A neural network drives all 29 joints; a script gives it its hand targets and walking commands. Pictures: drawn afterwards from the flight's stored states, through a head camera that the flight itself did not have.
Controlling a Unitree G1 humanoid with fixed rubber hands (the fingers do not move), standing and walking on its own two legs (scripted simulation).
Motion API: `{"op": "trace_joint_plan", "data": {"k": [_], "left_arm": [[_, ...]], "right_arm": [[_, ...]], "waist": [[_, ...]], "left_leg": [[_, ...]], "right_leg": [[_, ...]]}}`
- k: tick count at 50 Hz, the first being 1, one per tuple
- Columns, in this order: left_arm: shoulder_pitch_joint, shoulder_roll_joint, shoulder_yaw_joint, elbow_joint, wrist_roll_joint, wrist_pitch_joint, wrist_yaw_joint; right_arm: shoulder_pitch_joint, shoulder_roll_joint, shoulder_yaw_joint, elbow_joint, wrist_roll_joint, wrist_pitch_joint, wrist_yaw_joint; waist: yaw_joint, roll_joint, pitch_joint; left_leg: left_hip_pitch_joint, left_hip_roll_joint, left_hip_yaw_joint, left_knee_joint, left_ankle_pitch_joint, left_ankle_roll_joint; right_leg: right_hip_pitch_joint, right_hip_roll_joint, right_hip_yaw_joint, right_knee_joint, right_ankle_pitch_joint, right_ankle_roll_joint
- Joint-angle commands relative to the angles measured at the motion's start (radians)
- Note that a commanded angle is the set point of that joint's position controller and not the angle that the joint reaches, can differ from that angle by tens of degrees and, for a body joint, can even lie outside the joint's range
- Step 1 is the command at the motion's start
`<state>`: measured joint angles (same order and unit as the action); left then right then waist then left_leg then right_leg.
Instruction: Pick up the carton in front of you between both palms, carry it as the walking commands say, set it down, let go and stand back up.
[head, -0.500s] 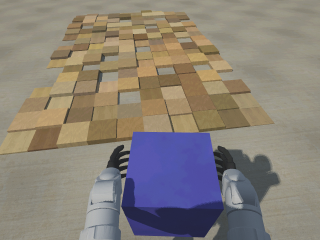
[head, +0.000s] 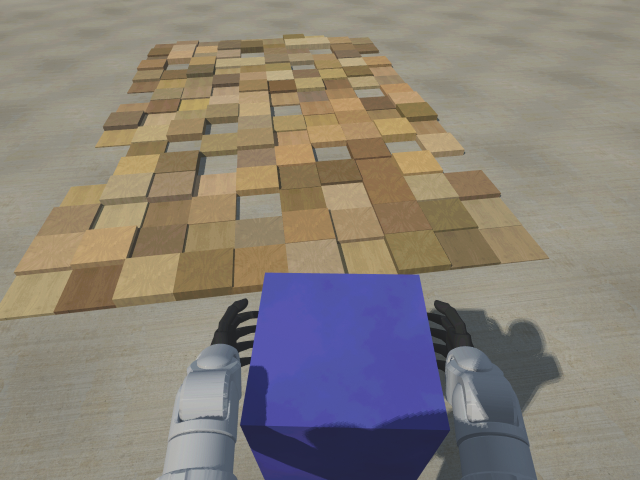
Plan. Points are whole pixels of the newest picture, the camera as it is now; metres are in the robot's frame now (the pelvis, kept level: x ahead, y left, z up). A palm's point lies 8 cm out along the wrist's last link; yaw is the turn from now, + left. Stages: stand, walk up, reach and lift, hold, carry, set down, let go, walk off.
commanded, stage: reach and lift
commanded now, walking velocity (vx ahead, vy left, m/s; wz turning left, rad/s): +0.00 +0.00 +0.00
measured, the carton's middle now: (339, 384) +0.28 +0.00 -0.04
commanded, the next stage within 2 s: hold in 0.02 s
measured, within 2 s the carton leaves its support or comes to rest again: neither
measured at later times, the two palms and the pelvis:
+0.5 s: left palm (221, 359) +0.27 +0.15 +0.05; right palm (463, 362) +0.27 -0.15 +0.05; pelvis -0.02 +0.00 +0.00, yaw +0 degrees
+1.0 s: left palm (223, 354) +0.28 +0.15 +0.05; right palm (462, 357) +0.28 -0.15 +0.05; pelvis +0.00 +0.00 +0.00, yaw +0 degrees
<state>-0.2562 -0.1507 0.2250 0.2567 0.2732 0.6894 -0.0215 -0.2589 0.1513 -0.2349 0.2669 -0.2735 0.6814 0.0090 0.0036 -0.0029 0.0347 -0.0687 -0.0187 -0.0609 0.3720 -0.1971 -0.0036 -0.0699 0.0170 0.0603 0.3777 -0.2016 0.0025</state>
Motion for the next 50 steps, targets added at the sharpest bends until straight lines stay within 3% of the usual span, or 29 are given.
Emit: {"op": "trace_joint_plan", "data": {"k": [1,6,13,25,47,48,50], "left_arm": [[-0.452,-0.904,-0.521,-0.051,-0.225,-0.026,-0.205],[-0.413,-0.899,-0.587,-0.146,-0.265,0.011,-0.195],[-0.427,-0.856,-0.522,-0.102,-0.229,0.048,-0.193],[-0.53,-0.887,-0.526,-0.064,-0.23,0.037,-0.202],[-0.436,-0.866,-0.546,-0.129,-0.242,0.045,-0.194],[-0.472,-0.868,-0.558,-0.115,-0.251,0.054,-0.197],[-0.487,-0.879,-0.591,-0.147,-0.283,0.059,-0.197]], "right_arm": [[-0.452,0.91,0.527,-0.049,0.228,-0.022,0.217],[-0.412,0.9,0.594,-0.15,0.266,0.016,0.209],[-0.43,0.854,0.532,-0.104,0.235,0.053,0.211],[-0.533,0.887,0.535,-0.068,0.236,0.042,0.219],[-0.438,0.871,0.555,-0.131,0.249,0.051,0.206],[-0.481,0.876,0.575,-0.132,0.266,0.061,0.209],[-0.488,0.886,0.6,-0.161,0.292,0.067,0.209]], "waist": [[-0.001,0.001,-0.251],[-0.004,0.002,-0.295],[-0.002,0.001,-0.148],[-0.001,0.001,-0.191],[0.0,0.001,-0.217],[-0.003,-0.004,-0.263],[-0.002,-0.01,-0.247]], "left_leg": [[0.07,-0.072,-0.019,-0.035,0.207,0.0],[0.113,-0.071,-0.027,-0.047,0.287,-0.006],[0.053,-0.064,-0.015,-0.074,0.088,0.002],[0.045,-0.062,-0.01,-0.053,0.026,0.005],[0.084,-0.067,-0.016,-0.054,0.178,0.0],[-0.044,0.115,0.012,0.031,0.047,0.011],[-0.134,0.092,-0.019,-0.005,-0.393,0.02]], "right_leg": [[0.044,0.071,0.018,-0.043,0.2,0.003],[0.093,0.07,0.023,-0.056,0.278,0.009],[0.029,0.064,0.013,-0.078,0.082,-0.003],[0.02,0.06,0.006,-0.057,0.021,-0.004],[0.064,0.066,0.016,-0.061,0.175,0.001],[-0.041,-0.114,0.01,0.014,0.056,-0.012],[-0.133,-0.106,0.052,-0.048,-0.404,-0.026]]}}
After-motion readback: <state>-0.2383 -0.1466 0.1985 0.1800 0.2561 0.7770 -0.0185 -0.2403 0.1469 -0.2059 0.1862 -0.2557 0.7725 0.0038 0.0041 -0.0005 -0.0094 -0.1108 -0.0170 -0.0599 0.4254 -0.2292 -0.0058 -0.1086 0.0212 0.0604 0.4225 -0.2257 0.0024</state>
